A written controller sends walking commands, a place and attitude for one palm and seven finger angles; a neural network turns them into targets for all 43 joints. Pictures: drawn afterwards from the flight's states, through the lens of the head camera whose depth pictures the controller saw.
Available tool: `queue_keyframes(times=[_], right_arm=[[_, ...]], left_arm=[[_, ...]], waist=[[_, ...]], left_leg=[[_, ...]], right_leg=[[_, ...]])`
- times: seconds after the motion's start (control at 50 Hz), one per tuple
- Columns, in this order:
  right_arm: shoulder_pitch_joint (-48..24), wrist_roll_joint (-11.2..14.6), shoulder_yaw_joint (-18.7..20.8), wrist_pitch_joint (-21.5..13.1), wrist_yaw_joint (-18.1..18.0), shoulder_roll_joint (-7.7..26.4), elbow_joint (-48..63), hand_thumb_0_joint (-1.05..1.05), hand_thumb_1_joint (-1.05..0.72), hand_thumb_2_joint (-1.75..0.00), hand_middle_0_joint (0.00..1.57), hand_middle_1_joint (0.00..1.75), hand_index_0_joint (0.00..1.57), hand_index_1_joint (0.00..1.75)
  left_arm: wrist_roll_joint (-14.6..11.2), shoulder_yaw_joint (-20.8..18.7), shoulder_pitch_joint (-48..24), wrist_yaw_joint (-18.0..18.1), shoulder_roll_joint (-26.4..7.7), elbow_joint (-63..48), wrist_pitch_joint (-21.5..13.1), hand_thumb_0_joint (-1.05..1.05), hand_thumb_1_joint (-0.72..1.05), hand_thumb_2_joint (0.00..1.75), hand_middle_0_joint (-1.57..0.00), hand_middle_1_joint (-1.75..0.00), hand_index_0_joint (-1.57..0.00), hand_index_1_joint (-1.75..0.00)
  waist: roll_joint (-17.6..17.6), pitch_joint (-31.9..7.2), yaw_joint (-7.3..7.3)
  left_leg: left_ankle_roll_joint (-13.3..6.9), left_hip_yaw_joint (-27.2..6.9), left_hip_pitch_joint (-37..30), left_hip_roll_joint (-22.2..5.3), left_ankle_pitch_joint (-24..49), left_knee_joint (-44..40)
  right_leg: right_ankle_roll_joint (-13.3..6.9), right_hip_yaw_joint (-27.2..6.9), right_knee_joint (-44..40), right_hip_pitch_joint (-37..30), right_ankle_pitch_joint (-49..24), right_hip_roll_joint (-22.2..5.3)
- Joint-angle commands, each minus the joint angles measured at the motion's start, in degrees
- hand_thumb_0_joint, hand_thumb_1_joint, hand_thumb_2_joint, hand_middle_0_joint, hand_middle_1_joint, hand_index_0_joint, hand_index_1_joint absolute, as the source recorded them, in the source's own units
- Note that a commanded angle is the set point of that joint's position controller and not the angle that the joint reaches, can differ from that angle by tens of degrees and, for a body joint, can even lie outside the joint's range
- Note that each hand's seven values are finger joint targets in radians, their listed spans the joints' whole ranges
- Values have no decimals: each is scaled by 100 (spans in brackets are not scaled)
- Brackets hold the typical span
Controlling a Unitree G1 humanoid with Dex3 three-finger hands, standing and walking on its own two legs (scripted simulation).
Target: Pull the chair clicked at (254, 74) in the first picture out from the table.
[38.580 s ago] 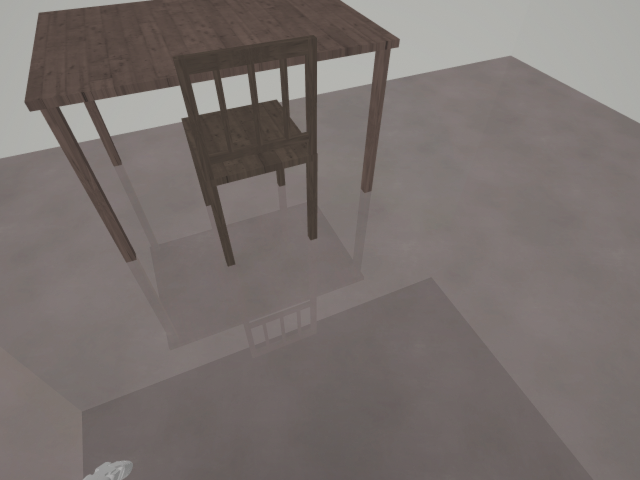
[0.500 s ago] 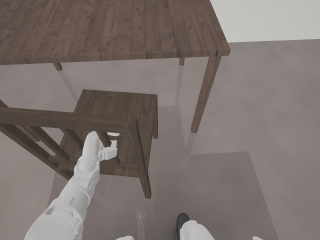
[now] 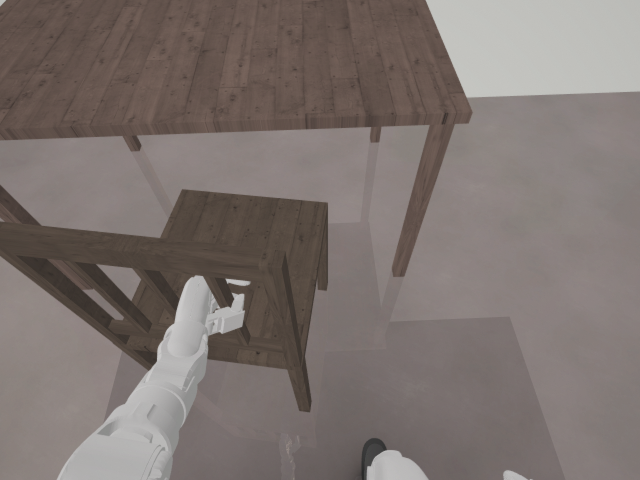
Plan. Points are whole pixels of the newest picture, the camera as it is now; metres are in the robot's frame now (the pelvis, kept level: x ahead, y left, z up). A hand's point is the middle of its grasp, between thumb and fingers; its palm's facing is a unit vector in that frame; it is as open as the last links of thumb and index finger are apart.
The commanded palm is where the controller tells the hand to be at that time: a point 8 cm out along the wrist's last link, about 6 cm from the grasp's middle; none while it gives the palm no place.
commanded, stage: step backward, pulling the chair out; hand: left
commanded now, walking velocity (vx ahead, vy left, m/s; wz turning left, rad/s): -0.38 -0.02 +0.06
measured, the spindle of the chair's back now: (172, 303) +0.38 +0.25 -0.10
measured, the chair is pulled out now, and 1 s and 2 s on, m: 0.22 0.22 0.24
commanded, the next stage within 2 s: stop walking, hand still on the chair in 1.14 s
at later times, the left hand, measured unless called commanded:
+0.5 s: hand (237, 311) +0.35 +0.13 -0.06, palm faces +0.01 -0.97 -0.25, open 5.4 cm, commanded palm +0.36 +0.18 -0.05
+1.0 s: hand (237, 310) +0.35 +0.13 -0.06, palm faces +0.02 -0.97 -0.24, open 5.4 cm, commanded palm +0.35 +0.18 -0.05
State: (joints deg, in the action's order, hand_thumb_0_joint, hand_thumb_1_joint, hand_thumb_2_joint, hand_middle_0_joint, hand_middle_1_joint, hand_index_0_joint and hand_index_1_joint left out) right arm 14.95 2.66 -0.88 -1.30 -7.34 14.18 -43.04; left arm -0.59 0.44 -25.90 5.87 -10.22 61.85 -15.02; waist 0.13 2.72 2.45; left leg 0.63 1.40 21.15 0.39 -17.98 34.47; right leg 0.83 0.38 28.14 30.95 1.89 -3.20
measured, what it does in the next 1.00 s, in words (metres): stands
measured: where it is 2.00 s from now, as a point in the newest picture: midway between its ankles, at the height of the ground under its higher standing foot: outside the picture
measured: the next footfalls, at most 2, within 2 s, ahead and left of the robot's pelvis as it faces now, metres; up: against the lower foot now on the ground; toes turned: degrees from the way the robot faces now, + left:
none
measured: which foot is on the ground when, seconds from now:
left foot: down 0.00-1.00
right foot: down 0.00-1.00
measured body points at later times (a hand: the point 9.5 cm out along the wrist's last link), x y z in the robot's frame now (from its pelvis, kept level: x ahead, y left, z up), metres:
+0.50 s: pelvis +0.00 -0.01 +0.00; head +0.06 -0.02 +0.44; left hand +0.34 +0.18 -0.04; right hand +0.07 -0.27 -0.14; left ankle +0.00 +0.13 -0.72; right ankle +0.13 -0.13 -0.72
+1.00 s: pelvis -0.01 -0.01 -0.01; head +0.05 -0.02 +0.44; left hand +0.34 +0.18 -0.04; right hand +0.07 -0.26 -0.14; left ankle +0.00 +0.13 -0.72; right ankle +0.12 -0.13 -0.72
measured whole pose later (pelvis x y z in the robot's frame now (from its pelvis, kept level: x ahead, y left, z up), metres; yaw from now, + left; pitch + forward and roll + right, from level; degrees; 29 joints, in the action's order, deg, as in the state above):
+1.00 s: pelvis -0.01 -0.01 -0.01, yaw +0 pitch +3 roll +1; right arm 14.7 2.3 -1.1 -0.6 -6.6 12.0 -42.9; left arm -2.0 -0.8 -28.2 5.9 -11.6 62.0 -12.2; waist -0.2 4.4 2.8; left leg 1.7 0.2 22.1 -0.7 -19.3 38.3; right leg -0.4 1.1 33.1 31.1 5.2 -2.1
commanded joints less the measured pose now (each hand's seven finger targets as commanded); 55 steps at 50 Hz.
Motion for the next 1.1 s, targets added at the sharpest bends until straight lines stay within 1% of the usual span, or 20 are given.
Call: queue_keyframes(times=[0.0, 0.04, 0.08, 0.18, 0.22, 0.32, 0.4, 0.5, 0.56, 0.62, 0.66, 0.7, 0.74, 0.78, 0.8, 0.84, 0.9, 1.0, 1.04, 1.08], right_arm=[[185, -21, 262, -150, -137, 791, 517, 0, -90, -90, 20, 30, 20, 30], [256, -26, 278, -129, -122, 764, 503, 0, -90, -90, 20, 30, 20, 30], [292, -21, 289, -112, -112, 752, 488, 0, -90, -90, 20, 30, 20, 30], [324, -25, 285, -103, -89, 739, 420, 0, -90, -90, 20, 30, 20, 30], [290, -14, 272, -113, -103, 777, 420, 0, -90, -90, 20, 30, 20, 30], [154, -12, 249, -124, -137, 769, 521, 0, -90, -90, 20, 30, 20, 30], [222, -13, 296, -133, -126, 794, 520, 0, -90, -90, 20, 30, 20, 30], [414, -12, 325, -152, -72, 759, 365, 0, -90, -90, 20, 30, 20, 30], [394, 5, 297, -146, -25, 742, 313, 0, -90, -90, 20, 30, 20, 30], [318, -1, 249, -127, -43, 799, 325, 0, -90, -90, 20, 30, 20, 30], [156, 0, 223, -111, -73, 848, 477, 0, -90, -90, 20, 30, 20, 30], [-10, -21, 203, -113, -112, 855, 581, 0, -90, -90, 20, 30, 20, 30], [44, -40, 237, -96, -120, 787, 588, 0, -90, -90, 20, 30, 20, 30], [203, -62, 301, -74, -90, 772, 562, 0, -90, -90, 20, 30, 20, 30], [195, -74, 326, -66, -95, 811, 558, 0, -90, -90, 20, 30, 20, 30], [80, -106, 298, -64, -41, 769, 587, 0, -90, -90, 20, 30, 20, 30], [215, -54, 344, -91, -63, 807, 492, 0, -90, -90, 20, 30, 20, 30], [487, -38, 361, -158, -2, 739, 289, 0, -90, -90, 20, 30, 20, 30], [388, -32, 336, -168, 24, 730, 274, 0, -90, -90, 20, 30, 20, 30], [307, -43, 280, -158, 26, 738, 274, 0, -90, -90, 20, 30, 20, 30]], left_arm=[[40, -239, -2094, 144, -1095, -1267, -345, 0, 90, 90, -50, -145, -50, -145], [39, -221, -2026, 134, -1054, -1213, -325, 0, 90, 90, -50, -145, -50, -145], [39, -220, -2026, 123, -1043, -1168, -321, 0, 90, 90, -50, -145, -50, -145], [45, -246, -1988, 130, -1071, -1044, -333, 0, 90, 90, -50, -145, -50, -145], [41, -242, -1987, 138, -1071, -1022, -332, 0, 90, 90, -50, -145, -50, -145], [27, -202, -2073, 153, -992, -1148, -345, 0, 90, 90, -50, -145, -50, -145], [13, -281, -2056, 141, -1107, -1150, -312, 0, 90, 90, -50, -145, -50, -145], [19, -358, -1924, 146, -1241, -977, -298, 0, 90, 90, -50, -145, -50, -145], [24, -352, -1933, 172, -1227, -927, -248, 0, 90, 90, -50, -145, -50, -145], [16, -318, -1949, 167, -1178, -964, -198, 0, 90, 90, -50, -145, -50, -145], [10, -190, -2011, 150, -1008, -1079, -205, 0, 90, 90, -50, -145, -50, -145], [9, -183, -2118, 155, -985, -1275, -203, 0, 90, 90, -50, -145, -50, -145], [-9, -175, -2200, 143, -913, -1330, -172, 0, 90, 90, -50, -145, -50, -145], [-3, -153, -2285, 102, -890, -1364, -148, 0, 90, 90, -50, -145, -50, -145], [-6, -203, -2255, 78, -987, -1302, -108, 0, 90, 90, -50, -145, -50, -145], [9, -102, -2329, 45, -849, -1324, -98, 0, 90, 90, -50, -145, -50, -145], [-38, -273, -2151, 89, -1020, -1155, -120, 0, 90, 90, -50, -145, -50, -145], [-32, -409, -1919, 118, -1251, -891, -135, 0, 90, 90, -50, -145, -50, -145], [-10, -448, -1981, 138, -1273, -888, -109, 0, 90, 90, -50, -145, -50, -145], [17, -448, -2064, 141, -1231, -973, -87, 0, 90, 90, -50, -145, -50, -145]], waist=[[112, -1989, -64], [50, -1983, -70], [-299, -2028, -56], [-409, -2036, -31], [-225, -1997, -38], [368, -1941, -82], [48, -1916, -89], [-744, -1963, -33], [-891, -2123, -37], [-540, -2126, -14], [57, -2003, -54], [732, -1860, -93], [574, -1888, -105], [327, -2249, -9], [352, -2241, 1], [735, -1642, -74], [253, -1773, -88], [-865, -2057, -20], [-998, -2202, -73], [-943, -2336, -30]], left_leg=[[-78, -448, 188, -691, 987, -782], [-43, -397, 169, -616, 915, -633], [-10, -352, 68, -470, 693, -396], [-43, -315, -164, -318, 187, -321], [-75, -387, -141, -398, 260, -528], [-121, -552, 319, -761, 839, -934], [-67, -470, 371, -639, 627, -631], [-7, -177, -166, -126, -345, 62], [1, -115, -375, 4, -573, 293], [-69, -328, -443, -206, -160, -370], [-170, -668, -59, -564, 213, -994], [-265, -875, 417, -927, 544, -1395], [-239, -868, 237, -1076, 1638, -1084], [-94, -668, -312, -961, 2604, -622], [-52, -657, -246, -942, 2539, -609], [-68, -760, 419, -1055, 1537, -875], [-78, -637, 496, -872, 836, -605], [54, -157, -290, 5, -699, 542], [54, -197, -282, 62, -990, 950], [41, -278, -294, 5, -912, 758]], right_leg=[[-84, -270, 194, -1844, 98, -286], [-134, -357, 132, -1818, 12, -380], [-223, -506, -107, -1728, 70, -546], [-215, -531, -569, -1414, 891, -652], [-150, -390, -485, -1377, 1007, -516], [-45, -154, 330, -1793, 477, -202], [-178, -377, 190, -1782, 376, -367], [-333, -818, -927, -1271, 1296, -865], [-376, -781, -1225, -1334, 1491, -1106], [-198, -401, -960, -1343, 1433, -825], [-12, -162, -451, -1517, 1476, -359], [8, -10, 407, -1844, 1129, -94], [-42, -58, 664, -1911, 257, -64], [-110, -150, 503, -2044, -1034, -176], [-139, -170, 529, -2071, -1129, -210], [-204, -186, 726, -1917, -65, -239], [-254, -354, 484, -1917, 213, -294], [-505, -1115, -1142, -1240, 1315, -1138], [-564, -1082, -1321, -1486, 1313, -1338], [-533, -854, -1150, -1783, 740, -1329]])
